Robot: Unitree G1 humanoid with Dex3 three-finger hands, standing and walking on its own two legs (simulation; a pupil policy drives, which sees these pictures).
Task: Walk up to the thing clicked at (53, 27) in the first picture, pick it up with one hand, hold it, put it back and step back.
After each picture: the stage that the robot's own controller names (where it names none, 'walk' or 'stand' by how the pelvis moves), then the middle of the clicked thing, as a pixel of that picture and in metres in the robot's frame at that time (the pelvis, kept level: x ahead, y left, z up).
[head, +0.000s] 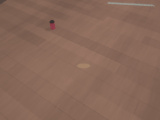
stand; (52, 24) +1.82 +0.48 -0.72
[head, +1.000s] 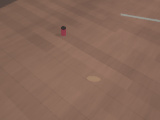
walk; (63, 31) +1.72 +0.24 -0.70
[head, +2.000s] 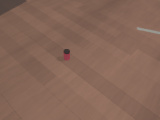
walk; (66, 54) +1.17 +0.19 -0.71
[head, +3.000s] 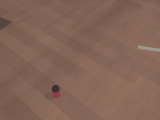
walk; (56, 91) +0.76 +0.25 -0.71
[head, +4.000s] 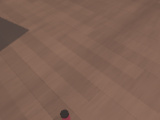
walk; (65, 116) +0.52 +0.25 -0.71
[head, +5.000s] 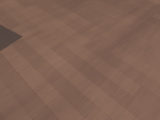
stand; out of the picture +0.41 +0.20 -0.72
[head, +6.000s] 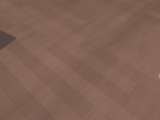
stand; out of the picture +0.39 +0.22 -0.73
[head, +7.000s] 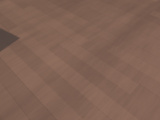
stand; out of the picture +0.40 +0.23 -0.73
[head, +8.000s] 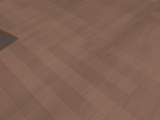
stand; out of the picture +0.39 +0.23 -0.73
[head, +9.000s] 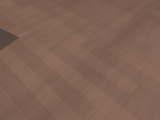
go down; out of the picture +0.39 +0.23 -0.73
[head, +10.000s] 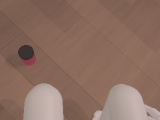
go down; (27, 55) +0.48 +0.25 -0.34
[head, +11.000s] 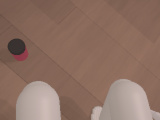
approach; (18, 50) +0.47 +0.26 -0.30
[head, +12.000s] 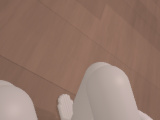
close in; out of the picture +0.46 +0.31 -0.22
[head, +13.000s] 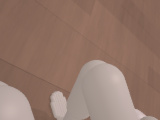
close; out of the picture +0.44 +0.31 -0.23
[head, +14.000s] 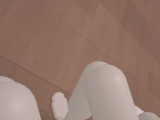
lift; out of the picture +0.40 +0.27 -0.23
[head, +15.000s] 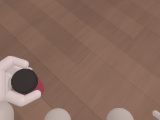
lift; (29, 85) +0.33 +0.19 -0.01
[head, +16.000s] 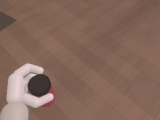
hold; (42, 91) +0.32 +0.16 +0.02
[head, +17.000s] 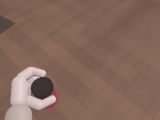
hold; (45, 93) +0.32 +0.15 +0.01
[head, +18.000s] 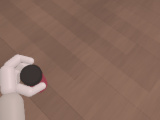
crouch; (35, 79) +0.37 +0.18 -0.05
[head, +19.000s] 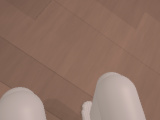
lower; out of the picture +0.49 +0.28 -0.10
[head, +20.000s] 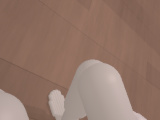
lower; out of the picture +0.44 +0.30 -0.23
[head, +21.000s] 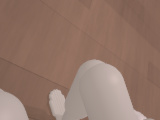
lower; out of the picture +0.44 +0.31 -0.23
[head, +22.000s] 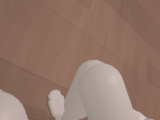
lower; out of the picture +0.44 +0.32 -0.23
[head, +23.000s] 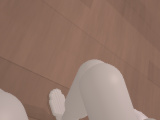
lower; out of the picture +0.44 +0.32 -0.23
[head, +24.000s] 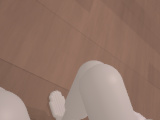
open; out of the picture +0.44 +0.29 -0.23
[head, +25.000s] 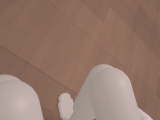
stand; out of the picture +0.44 +0.28 -0.24
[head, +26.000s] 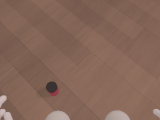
walk; (52, 89) +0.44 +0.19 -0.52
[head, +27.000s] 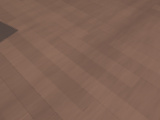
stand; out of the picture +0.40 +0.18 -0.67
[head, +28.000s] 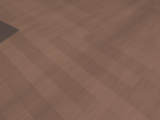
stand; out of the picture +0.40 +0.18 -0.67
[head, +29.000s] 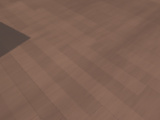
stand; out of the picture +0.42 +0.16 -0.72
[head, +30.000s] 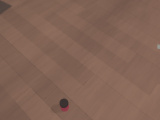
walk; (64, 105) +0.48 +0.14 -0.71
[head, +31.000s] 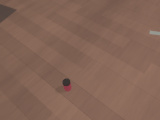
walk; (67, 85) +0.70 +0.21 -0.70
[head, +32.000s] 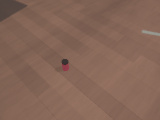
stand; (65, 65) +1.02 +0.23 -0.70
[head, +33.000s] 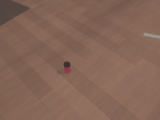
stand; (67, 67) +1.01 +0.21 -0.72
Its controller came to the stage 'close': yes
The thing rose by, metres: 0.72
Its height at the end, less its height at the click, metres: +0.00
